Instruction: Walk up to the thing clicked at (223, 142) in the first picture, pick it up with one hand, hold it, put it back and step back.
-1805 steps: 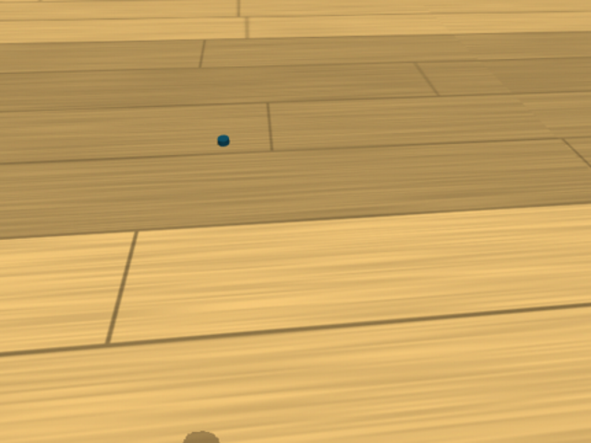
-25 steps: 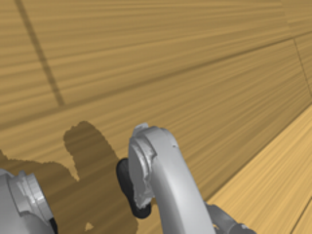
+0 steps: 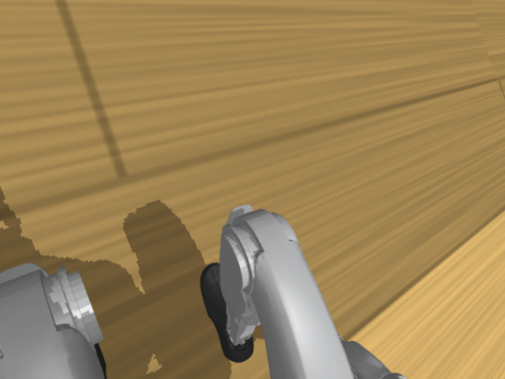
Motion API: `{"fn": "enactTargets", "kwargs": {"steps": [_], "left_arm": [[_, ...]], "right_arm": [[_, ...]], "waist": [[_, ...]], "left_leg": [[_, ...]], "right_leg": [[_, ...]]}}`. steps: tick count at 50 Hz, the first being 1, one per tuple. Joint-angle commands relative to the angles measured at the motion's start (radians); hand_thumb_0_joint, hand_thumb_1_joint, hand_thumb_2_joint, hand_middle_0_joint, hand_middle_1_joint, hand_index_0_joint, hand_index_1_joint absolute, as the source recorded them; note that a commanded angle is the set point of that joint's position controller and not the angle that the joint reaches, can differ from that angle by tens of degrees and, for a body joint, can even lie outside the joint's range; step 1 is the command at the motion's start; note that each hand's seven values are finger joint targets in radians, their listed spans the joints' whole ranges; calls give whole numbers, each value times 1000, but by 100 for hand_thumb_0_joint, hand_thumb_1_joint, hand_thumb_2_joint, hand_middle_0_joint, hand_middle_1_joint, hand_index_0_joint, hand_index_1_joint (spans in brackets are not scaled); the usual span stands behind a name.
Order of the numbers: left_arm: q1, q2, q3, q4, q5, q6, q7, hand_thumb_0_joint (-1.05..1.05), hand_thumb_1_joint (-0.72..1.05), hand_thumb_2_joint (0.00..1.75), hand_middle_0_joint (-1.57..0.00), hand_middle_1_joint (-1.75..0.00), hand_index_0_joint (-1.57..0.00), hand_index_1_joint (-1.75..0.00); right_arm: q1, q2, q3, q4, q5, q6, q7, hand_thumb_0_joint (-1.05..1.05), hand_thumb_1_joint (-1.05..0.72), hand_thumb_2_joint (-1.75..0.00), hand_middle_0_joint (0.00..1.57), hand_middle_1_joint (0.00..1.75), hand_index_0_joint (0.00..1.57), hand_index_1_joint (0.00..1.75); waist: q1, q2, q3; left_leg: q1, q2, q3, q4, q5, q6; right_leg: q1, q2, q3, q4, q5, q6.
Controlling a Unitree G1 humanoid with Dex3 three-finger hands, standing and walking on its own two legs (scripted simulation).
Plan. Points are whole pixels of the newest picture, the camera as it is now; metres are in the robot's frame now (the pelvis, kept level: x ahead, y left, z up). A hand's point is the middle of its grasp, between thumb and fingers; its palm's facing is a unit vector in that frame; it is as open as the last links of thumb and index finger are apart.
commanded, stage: withdraw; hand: left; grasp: from above
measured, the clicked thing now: out of the picture +0.44 +0.36 -0.29
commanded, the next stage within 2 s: home in 0.68 s
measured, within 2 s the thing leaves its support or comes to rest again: neither
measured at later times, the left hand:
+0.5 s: hand out of the picture +0.41 +0.36 -0.11, palm faces -0.50 -0.13 -0.86, open 14.0 cm
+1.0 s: hand out of the picture +0.41 +0.36 -0.10, palm faces -0.39 -0.19 -0.90, open 12.8 cm
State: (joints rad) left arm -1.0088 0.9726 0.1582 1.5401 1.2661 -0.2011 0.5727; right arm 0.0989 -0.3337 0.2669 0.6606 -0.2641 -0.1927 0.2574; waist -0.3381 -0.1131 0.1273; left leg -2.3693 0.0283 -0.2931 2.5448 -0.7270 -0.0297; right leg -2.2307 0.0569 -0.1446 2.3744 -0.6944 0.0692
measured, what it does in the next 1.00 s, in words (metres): stands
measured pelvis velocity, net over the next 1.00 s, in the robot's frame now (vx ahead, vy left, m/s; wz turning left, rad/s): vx -0.01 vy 0.00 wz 0.12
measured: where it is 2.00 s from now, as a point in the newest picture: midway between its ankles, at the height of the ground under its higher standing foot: (169, 362)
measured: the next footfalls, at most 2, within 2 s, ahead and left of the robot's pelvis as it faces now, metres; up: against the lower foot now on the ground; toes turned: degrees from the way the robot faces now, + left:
none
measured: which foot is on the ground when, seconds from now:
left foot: down 0.00-1.00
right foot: down 0.00-1.00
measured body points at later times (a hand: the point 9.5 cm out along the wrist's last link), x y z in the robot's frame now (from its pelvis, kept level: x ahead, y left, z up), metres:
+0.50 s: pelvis -0.02 -0.01 +0.04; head +0.21 +0.09 +0.41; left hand +0.43 +0.36 -0.06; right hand +0.10 -0.28 -0.06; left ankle +0.06 +0.13 -0.27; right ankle +0.11 -0.13 -0.27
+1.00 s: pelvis -0.01 +0.00 +0.05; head +0.22 +0.09 +0.42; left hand +0.42 +0.37 -0.05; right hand +0.07 -0.25 -0.07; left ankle +0.05 +0.13 -0.27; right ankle +0.11 -0.13 -0.27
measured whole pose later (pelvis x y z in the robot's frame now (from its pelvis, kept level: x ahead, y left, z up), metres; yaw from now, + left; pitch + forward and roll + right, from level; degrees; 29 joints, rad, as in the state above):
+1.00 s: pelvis -0.01 +0.00 +0.05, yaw +7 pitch +35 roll -10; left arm -0.80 0.72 0.13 1.07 1.09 -0.13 0.19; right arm 0.21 -0.25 0.06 0.65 -0.09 0.03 0.14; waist -0.19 0.04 -0.05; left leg -2.31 0.02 -0.16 2.34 -0.66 -0.01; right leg -2.19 0.00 -0.05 2.25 -0.68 0.06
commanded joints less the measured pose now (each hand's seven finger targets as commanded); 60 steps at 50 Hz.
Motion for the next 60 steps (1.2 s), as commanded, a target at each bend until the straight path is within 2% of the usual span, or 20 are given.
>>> {"fn": "enactTargets", "kwargs": {"steps": [1, 3, 8, 12, 15, 17, 20, 24, 30, 34, 36, 39, 41, 46, 48, 49, 53, 56, 59, 60], "left_arm": [[-229, 234, 23, -305, -45, 71, -11, 0, -53, 99, -6, -99, -7, -99], [-168, 149, -12, -300, -73, 108, -67, 0, -53, 99, -7, -99, -7, -99], [-208, 16, -99, -356, -121, 140, -238, 0, -53, 100, -7, -101, -7, -101], [-232, -34, -146, -381, -130, 115, -357, 0, -53, 101, -7, -101, -7, -102], [-245, -20, -142, -382, -132, 75, -390, 0, -52, 101, -7, -102, -7, -102], [-249, 22, -123, -360, -122, 46, -393, 0, -51, 101, -8, -101, -7, -101], [-287, 50, -118, -325, -96, -5, -370, 0, -51, 101, -8, -101, -8, -101], [-346, 96, -109, -232, -47, -53, -301, 0, -51, 100, -7, -101, -8, -100], [-458, 186, -73, -169, 13, -70, -199, 0, -51, 99, -7, -101, -8, -100], [-444, 232, -23, -194, 34, -36, -166, 0, -51, 98, -8, -99, -8, -99], [-381, 230, -12, -246, 26, -12, -174, 0, -50, 97, -10, -97, -10, -97], [-271, 197, 3, -347, -15, 27, -210, 0, -47, 95, -10, -95, -11, -95], [-228, 153, -11, -379, -47, 50, -244, 0, -31, 90, -24, -79, -22, -79], [-91, 111, 32, -594, -158, 80, -327, 0, 9, 76, -19, -41, -18, -42], [-37, 52, 17, -734, -225, 90, -366, 0, 25, 71, -17, -31, -17, -31], [-13, 56, 42, -817, -268, 95, -378, 0, 33, 73, -17, -30, -17, -30], [155, -117, -20, -881, -422, 137, -430, 0, 65, 83, -19, -28, -19, -28], [254, -146, -25, -987, -515, 171, -472, 0, 89, 90, -20, -30, -20, -30], [343, -244, -76, -1082, -622, 207, -516, 0, 90, 90, -20, -30, -20, -30], [380, -234, -52, -1115, -658, 215, -520, 0, 90, 90, -20, -30, -20, -30]], "right_arm": [[169, -298, -169, 3, 45, 27, 2, 0, -90, -90, 20, 30, 20, 30], [176, -275, -198, 8, 75, 51, 9, 0, -90, -90, 20, 30, 20, 30], [227, -257, -249, 3, 132, 108, -4, 0, -90, -90, 20, 30, 20, 30], [243, -253, -270, -5, 156, 152, -45, 0, -90, -90, 20, 30, 20, 30], [241, -232, -265, -22, 159, 174, -80, 0, -90, -90, 20, 30, 20, 30], [241, -229, -253, -24, 158, 181, -104, 0, -89, -90, 20, 30, 20, 30], [222, -202, -232, -26, 151, 189, -129, 0, -89, -90, 20, 30, 20, 30], [226, -211, -201, -11, 130, 190, -147, 0, -89, -90, 20, 30, 20, 30], [235, -240, -180, -16, 96, 179, -156, 0, -89, -89, 20, 30, 20, 30], [259, -258, -187, -31, 85, 170, -158, 0, -90, -90, 20, 30, 20, 30], [257, -253, -199, -39, 93, 168, -154, 0, -90, -90, 20, 30, 20, 30], [272, -249, -230, -52, 114, 173, -147, 0, -90, -90, 20, 30, 20, 30], [286, -238, -250, -36, 126, 186, -139, 0, -88, -90, 20, 30, 20, 30], [312, -224, -309, -43, 165, 211, -134, 0, -89, -90, 20, 30, 20, 30], [308, -211, -335, -50, 189, 216, -137, 0, -90, -90, 20, 30, 20, 30], [293, -197, -346, -56, 200, 219, -140, 0, -90, -90, 20, 30, 20, 30], [246, -154, -355, -54, 228, 218, -161, 0, -90, -90, 20, 30, 20, 30], [208, -149, -367, -66, 243, 213, -175, 0, -90, -90, 20, 30, 20, 30], [154, -138, -367, -99, 256, 205, -190, 0, -90, -90, 20, 30, 20, 30], [139, -137, -367, -109, 261, 200, -197, 0, -90, -90, 20, 30, 20, 30]], "waist": [[55, 712, -890], [77, 652, -868], [52, 463, -789], [41, 366, -724], [41, 285, -705], [54, 247, -691], [57, 298, -720], [31, 319, -717], [17, 473, -764], [31, 534, -819], [66, 590, -876], [105, 603, -969], [108, 567, -978], [170, 497, -1009], [193, 475, -1052], [215, 476, -1107], [191, 310, -958], [226, 298, -938], [223, 270, -864], [240, 259, -862]], "left_leg": [[666, 22, 168, -300, 397, 11], [617, 16, 186, -315, 353, 21], [534, 1, 184, -390, 206, 45], [513, -11, 185, -411, 157, 49], [452, -24, 210, -393, 150, 57], [441, -25, 215, -395, 147, 60], [467, -20, 220, -402, 144, 55], [464, -16, 216, -374, 157, 58], [561, -12, 206, -368, 165, 42], [608, -13, 209, -363, 208, 34], [652, -14, 217, -375, 244, 29], [708, -18, 223, -393, 319, 28], [700, -17, 227, -401, 333, 34], [707, -26, 241, -466, 299, 42], [763, -23, 236, -513, 290, 44], [788, -22, 241, -535, 291, 47], [705, -23, 239, -588, 230, 67], [765, -17, 221, -677, 184, 65], [803, -9, 213, -759, 122, 65], [828, -7, 204, -791, 100, 64]], "right_leg": [[339, 34, -104, -178, 394, -100], [316, 32, -83, -203, 366, -100], [314, 19, -53, -287, 246, -101], [317, 6, -35, -337, 188, -107], [353, 2, -12, -371, 149, -108], [360, -1, -9, -383, 130, -108], [368, 1, 3, -363, 126, -105], [337, 2, 1, -338, 151, -99], [269, -3, -36, -277, 169, -106], [260, -11, -54, -252, 211, -111], [267, -16, -48, -240, 240, -114], [306, -19, -45, -247, 290, -115], [317, -13, -40, -268, 302, -111], [397, -23, -13, -346, 265, -114], [423, -24, -1, -384, 257, -115], [456, -27, 12, -400, 261, -110], [491, -25, 30, -501, 241, -95], [541, -28, 37, -553, 202, -97], [576, -33, 48, -621, 160, -95], [597, -34, 48, -636, 140, -94]]}}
